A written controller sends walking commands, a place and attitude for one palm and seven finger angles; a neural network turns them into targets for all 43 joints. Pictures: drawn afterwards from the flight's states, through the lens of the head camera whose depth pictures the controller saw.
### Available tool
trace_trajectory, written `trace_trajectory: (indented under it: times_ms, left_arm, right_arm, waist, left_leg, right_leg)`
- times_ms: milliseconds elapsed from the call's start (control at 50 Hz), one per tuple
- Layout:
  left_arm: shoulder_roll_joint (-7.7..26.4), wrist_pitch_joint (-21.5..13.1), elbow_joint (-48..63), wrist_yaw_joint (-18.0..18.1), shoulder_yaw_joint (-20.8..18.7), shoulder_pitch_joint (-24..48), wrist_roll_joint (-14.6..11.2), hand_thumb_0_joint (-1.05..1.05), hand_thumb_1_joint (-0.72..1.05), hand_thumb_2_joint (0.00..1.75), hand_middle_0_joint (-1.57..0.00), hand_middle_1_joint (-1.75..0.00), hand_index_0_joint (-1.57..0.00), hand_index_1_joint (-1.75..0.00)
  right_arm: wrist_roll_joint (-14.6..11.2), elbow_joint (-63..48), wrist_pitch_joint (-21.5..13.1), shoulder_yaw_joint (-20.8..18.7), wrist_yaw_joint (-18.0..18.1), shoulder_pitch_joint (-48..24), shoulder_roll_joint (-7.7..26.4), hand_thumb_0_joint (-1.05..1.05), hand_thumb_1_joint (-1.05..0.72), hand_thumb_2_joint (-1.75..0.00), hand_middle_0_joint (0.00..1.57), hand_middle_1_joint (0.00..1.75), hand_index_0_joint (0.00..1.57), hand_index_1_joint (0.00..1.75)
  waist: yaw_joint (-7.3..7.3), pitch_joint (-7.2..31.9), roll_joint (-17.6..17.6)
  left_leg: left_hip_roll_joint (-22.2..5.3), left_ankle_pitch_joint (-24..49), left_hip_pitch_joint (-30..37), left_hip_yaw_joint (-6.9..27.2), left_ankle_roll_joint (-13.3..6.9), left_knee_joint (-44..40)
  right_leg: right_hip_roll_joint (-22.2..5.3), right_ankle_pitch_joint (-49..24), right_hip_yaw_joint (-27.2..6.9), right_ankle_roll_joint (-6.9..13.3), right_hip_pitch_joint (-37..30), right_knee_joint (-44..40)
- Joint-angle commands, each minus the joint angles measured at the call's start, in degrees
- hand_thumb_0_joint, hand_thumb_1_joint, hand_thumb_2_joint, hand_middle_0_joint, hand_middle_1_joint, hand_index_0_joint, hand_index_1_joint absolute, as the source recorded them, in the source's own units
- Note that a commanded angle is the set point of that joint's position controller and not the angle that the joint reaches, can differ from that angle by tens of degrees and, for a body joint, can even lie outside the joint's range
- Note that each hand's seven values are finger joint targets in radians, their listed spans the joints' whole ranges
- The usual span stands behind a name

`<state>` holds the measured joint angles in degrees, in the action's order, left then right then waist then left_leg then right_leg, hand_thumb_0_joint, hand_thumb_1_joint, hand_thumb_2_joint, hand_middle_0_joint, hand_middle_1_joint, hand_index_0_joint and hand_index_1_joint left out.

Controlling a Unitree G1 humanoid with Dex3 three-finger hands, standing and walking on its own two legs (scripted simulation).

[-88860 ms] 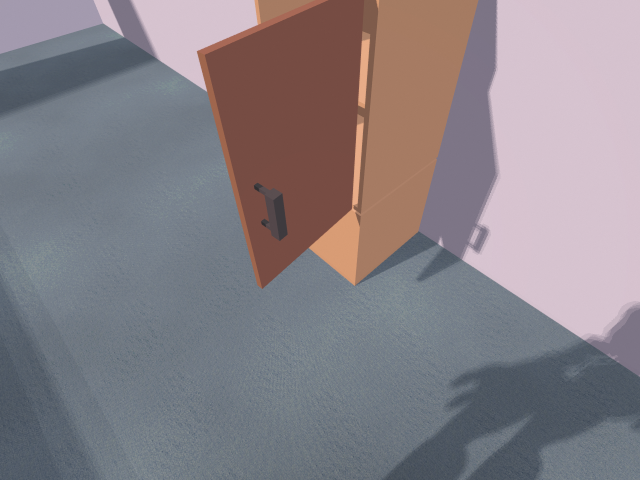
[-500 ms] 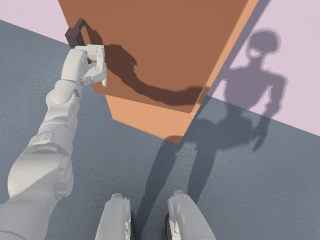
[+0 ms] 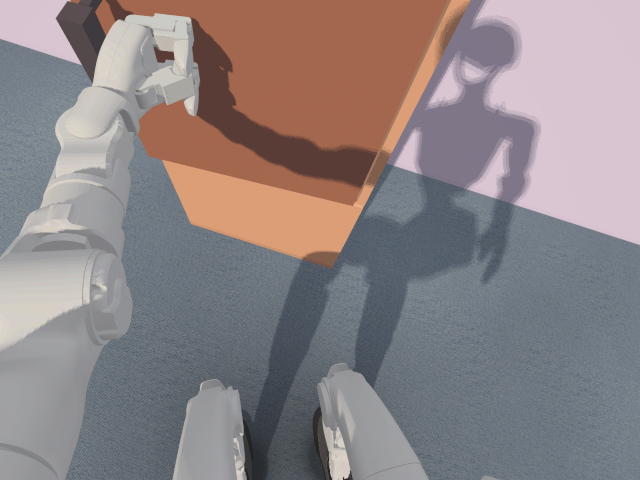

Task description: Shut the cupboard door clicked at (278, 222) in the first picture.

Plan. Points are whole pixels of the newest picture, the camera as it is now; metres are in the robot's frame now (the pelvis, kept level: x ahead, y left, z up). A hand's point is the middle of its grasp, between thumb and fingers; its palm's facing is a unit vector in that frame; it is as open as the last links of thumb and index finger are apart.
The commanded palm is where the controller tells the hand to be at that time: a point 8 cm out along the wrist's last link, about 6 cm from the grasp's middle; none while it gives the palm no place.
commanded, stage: push the door shut along its arc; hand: left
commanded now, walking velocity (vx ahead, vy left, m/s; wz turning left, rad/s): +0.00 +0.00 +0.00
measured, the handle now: (107, 49) +0.61 +0.16 +0.07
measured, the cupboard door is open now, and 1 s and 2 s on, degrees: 5 0 0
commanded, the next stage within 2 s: pull the fist back off the door in 0.38 s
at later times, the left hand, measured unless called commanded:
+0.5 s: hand (198, 65) +0.57 +0.07 +0.08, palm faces -0.43 -0.90 -0.05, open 3.0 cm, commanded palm +0.60 +0.06 +0.08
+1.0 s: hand (228, 70) +0.57 +0.04 +0.08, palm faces +0.01 -1.00 -0.02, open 3.1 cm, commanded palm +0.53 +0.07 +0.08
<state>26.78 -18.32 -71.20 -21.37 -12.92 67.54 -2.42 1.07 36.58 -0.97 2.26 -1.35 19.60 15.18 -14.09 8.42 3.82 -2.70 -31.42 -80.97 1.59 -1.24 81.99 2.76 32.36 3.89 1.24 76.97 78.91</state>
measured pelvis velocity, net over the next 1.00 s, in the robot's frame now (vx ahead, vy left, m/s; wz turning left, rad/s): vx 0.00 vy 0.00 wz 0.01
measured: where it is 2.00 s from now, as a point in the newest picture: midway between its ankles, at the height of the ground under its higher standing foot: (288, 476)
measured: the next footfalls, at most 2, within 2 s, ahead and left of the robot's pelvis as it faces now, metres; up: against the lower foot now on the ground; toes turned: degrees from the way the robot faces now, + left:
none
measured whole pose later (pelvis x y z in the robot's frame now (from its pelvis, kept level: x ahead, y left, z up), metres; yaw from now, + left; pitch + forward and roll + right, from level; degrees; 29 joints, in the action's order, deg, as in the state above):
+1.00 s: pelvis +0.00 +0.00 +0.01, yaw +0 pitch +31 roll -3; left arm 16.4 -23.3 -75.1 11.4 -15.0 69.1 3.8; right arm 6.3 38.1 -0.8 1.6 -7.4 25.6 13.4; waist -15.4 9.5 5.0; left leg -2.1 -29.7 -81.2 0.9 -1.2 79.5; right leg 2.2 31.0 3.1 0.9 77.6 77.3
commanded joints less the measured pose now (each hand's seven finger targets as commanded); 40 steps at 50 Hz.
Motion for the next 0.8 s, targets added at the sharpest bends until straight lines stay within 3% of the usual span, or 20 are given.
trace_trajectory:
  times_ms: [0,20,80,120,200,280,380,460,480,500,520,560,600,640,680,740,780]
  left_arm:
    - [11.3,-2.9,12.3,-0.4,-2.7,28.0,-0.5,0.0,0.9,0.9,-1.3,-1.5,-1.3,-1.5]
    - [10.4,-2.7,12.2,-0.6,-2.2,28.3,-0.5,0.0,0.9,0.9,-1.3,-1.5,-1.3,-1.5]
    - [9.5,-1.2,10.1,-0.6,-0.7,32.3,0.1,0.0,0.9,0.9,-1.3,-1.5,-1.3,-1.5]
    - [8.3,-0.8,11.0,-0.7,0.3,35.8,0.2,0.0,0.9,0.9,-1.3,-1.5,-1.3,-1.5]
    - [8.7,0.5,9.3,-1.5,0.7,38.4,0.3,0.0,0.9,0.9,-1.3,-1.5,-1.3,-1.5]
    - [7.8,1.2,10.8,-2.3,1.8,41.7,0.1,0.0,0.9,0.9,-1.3,-1.5,-1.3,-1.5]
    - [7.8,2.6,9.1,-2.3,2.5,45.4,1.0,0.0,0.9,0.9,-1.3,-1.5,-1.3,-1.5]
    - [3.1,3.5,9.1,-1.8,5.5,48.1,1.3,0.0,0.9,0.9,-1.3,-1.5,-1.3,-1.5]
    - [6.5,4.0,9.8,9.3,-6.3,46.7,-2.8,0.0,0.9,0.9,-1.3,-1.5,-1.3,-1.5]
    - [3.3,4.5,7.0,14.9,-4.2,44.0,-1.2,0.0,0.9,0.9,-1.3,-1.5,-1.3,-1.5]
    - [1.5,4.1,7.3,19.3,-5.0,44.2,-0.7,0.0,0.9,0.9,-1.3,-1.5,-1.3,-1.5]
    - [-2.3,2.2,8.9,27.6,-4.8,45.1,1.0,0.0,0.9,0.9,-1.3,-1.5,-1.3,-1.5]
    - [-2.0,-0.9,10.6,36.0,-5.3,47.1,5.0,0.0,0.9,0.9,-1.3,-1.5,-1.3,-1.5]
    - [-1.9,-4.5,10.6,39.3,-1.9,48.3,11.2,0.0,0.9,0.9,-1.3,-1.5,-1.3,-1.5]
    - [-2.6,-6.6,8.6,39.2,1.4,47.3,14.8,0.0,0.9,0.9,-1.3,-1.5,-1.3,-1.5]
    - [-3.2,-7.0,7.3,36.2,2.4,45.0,13.0,0.0,0.9,0.9,-1.3,-1.5,-1.3,-1.5]
    - [-4.0,-5.8,4.8,34.3,1.5,40.7,9.8,0.0,0.9,0.9,-1.3,-1.5,-1.3,-1.5]
  right_arm:
    - [0.0,-1.6,-0.9,-4.3,0.8,11.9,10.8,0.0,-0.9,-0.9,0.2,0.3,0.2,0.3]
    - [0.1,-1.7,-1.1,-4.2,0.7,12.1,10.7,0.0,-0.9,-0.9,0.2,0.3,0.2,0.3]
    - [-0.1,-0.9,-0.8,-4.2,1.1,12.8,11.0,0.0,-0.9,-0.9,0.2,0.3,0.2,0.3]
    - [0.1,-0.5,-1.3,-4.3,1.1,13.1,10.9,0.0,-0.9,-0.9,0.2,0.3,0.2,0.3]
    - [0.4,0.4,-2.0,-4.1,1.6,13.7,11.1,0.0,-0.9,-0.9,0.2,0.3,0.2,0.3]
    - [0.7,1.2,-3.0,-4.2,1.8,14.2,11.3,0.0,-0.9,-0.9,0.2,0.3,0.2,0.3]
    - [0.9,2.1,-3.9,-3.8,2.1,14.4,11.5,0.0,-0.9,-0.9,0.2,0.3,0.2,0.3]
    - [1.3,3.1,-4.8,-4.1,2.0,14.4,11.7,0.0,-0.9,-0.9,0.2,0.3,0.2,0.3]
    - [2.6,1.0,-5.1,-3.1,1.6,18.0,10.9,0.0,-0.9,-0.9,0.2,0.3,0.2,0.3]
    - [3.0,1.0,-5.1,-3.0,0.5,17.0,10.4,0.0,-0.9,-0.9,0.2,0.3,0.2,0.3]
    - [3.6,1.3,-5.1,-3.4,-0.3,17.5,10.2,0.0,-0.9,-0.9,0.2,0.3,0.2,0.3]
    - [4.8,1.1,-4.7,-4.0,-1.8,17.4,9.9,0.0,-0.9,-0.9,0.2,0.3,0.2,0.3]
    - [6.2,1.5,-4.5,-4.2,-3.3,17.4,9.6,0.0,-0.9,-0.9,0.2,0.3,0.2,0.3]
    - [6.9,2.2,-4.0,-5.0,-4.7,17.8,9.8,0.0,-0.9,-0.9,0.2,0.3,0.2,0.3]
    - [6.9,2.6,-3.2,-5.5,-5.7,17.7,10.0,0.0,-0.9,-0.9,0.2,0.3,0.2,0.3]
    - [6.0,1.9,-2.3,-5.5,-5.8,16.8,10.4,0.0,-0.9,-0.9,0.2,0.3,0.2,0.3]
    - [5.2,1.2,-1.9,-5.2,-5.5,16.2,10.5,0.0,-0.9,-0.9,0.2,0.3,0.2,0.3]
  waist:
    - [-1.99,35.0,7.5]
    - [-2.08,35.0,8.2]
    - [-4.64,31.7,4.8]
    - [-5.24,32.3,7.2]
    - [-6.01,33.4,7.2]
    - [-6.64,35.7,10.0]
    - [-8.04,34.2,11.3]
    - [-9.52,34.3,13.7]
    - [-6.12,34.3,13.1]
    - [-6.39,33.2,12.8]
    - [-6.69,32.4,10.8]
    - [-6.67,32.3,11.0]
    - [-6.82,33.4,10.8]
    - [-7.94,35.5,13.5]
    - [-8.64,34.3,13.9]
    - [-7.79,35.0,13.7]
    - [-7.11,32.9,9.8]
  left_leg:
    - [1.1,21.8,29.7,3.3,-1.7,-6.1]
    - [1.2,22.5,30.2,3.5,-1.7,-6.1]
    - [0.9,19.0,27.1,3.4,-2.1,-5.4]
    - [1.0,18.9,28.5,3.6,-2.2,-5.0]
    - [1.1,18.4,27.9,3.8,-2.3,-4.1]
    - [1.1,19.6,30.7,4.2,-2.2,-3.6]
    - [1.0,18.0,29.9,4.6,-2.2,-2.8]
    - [0.7,17.7,34.1,6.0,-2.0,-2.9]
    - [-0.2,15.2,30.7,7.0,-1.2,-5.0]
    - [-0.2,12.5,29.4,7.5,-0.8,-6.0]
    - [-0.4,11.2,29.2,8.4,-0.7,-6.8]
    - [0.0,8.4,28.7,8.3,-0.2,-7.7]
    - [0.4,6.8,27.6,7.7,-0.2,-7.8]
    - [0.5,8.2,30.3,7.7,0.1,-7.7]
    - [0.5,6.2,31.4,7.9,0.4,-8.5]
    - [0.8,5.7,32.1,8.0,0.3,-10.0]
    - [1.1,4.0,30.0,7.4,0.1,-11.2]
  right_leg:
    - [0.8,-17.1,-2.5,1.2,-10.7,-10.5]
    - [0.9,-17.2,-2.2,1.4,-9.8,-10.0]
    - [1.1,-15.1,-2.3,0.9,-8.1,-10.9]
    - [1.1,-14.3,-2.2,1.1,-5.7,-10.7]
    - [1.3,-13.5,-2.0,1.2,-5.2,-10.4]
    - [1.4,-13.7,-1.4,1.4,-2.9,-9.7]
    - [1.6,-12.1,-0.8,1.5,0.5,-9.0]
    - [1.6,-11.2,0.3,1.7,5.8,-8.6]
    - [0.8,-10.7,0.0,1.2,3.1,-8.2]
    - [0.8,-9.2,0.1,0.7,3.6,-8.3]
    - [0.6,-8.7,0.5,0.4,4.1,-8.0]
    - [0.3,-7.8,0.3,-0.1,3.8,-8.7]
    - [0.1,-6.9,0.0,-0.4,3.1,-8.9]
    - [-0.1,-7.3,-0.1,-0.2,3.8,-8.9]
    - [-0.3,-6.6,-0.1,0.2,4.1,-9.4]
    - [-0.2,-7.0,-0.2,0.6,1.1,-10.2]
    - [0.1,-6.4,-0.2,0.5,-1.7,-11.6]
